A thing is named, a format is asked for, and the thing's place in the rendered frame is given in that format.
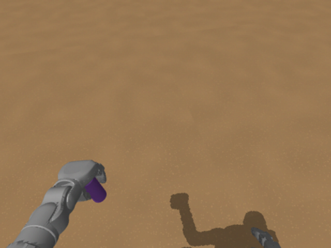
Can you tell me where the left robot hand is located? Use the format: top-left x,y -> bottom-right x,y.
58,160 -> 107,202

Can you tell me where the left robot arm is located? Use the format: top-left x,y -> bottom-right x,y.
6,178 -> 82,248

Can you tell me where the right robot hand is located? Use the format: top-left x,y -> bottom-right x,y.
251,227 -> 281,248

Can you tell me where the can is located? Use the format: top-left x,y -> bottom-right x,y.
85,177 -> 107,203

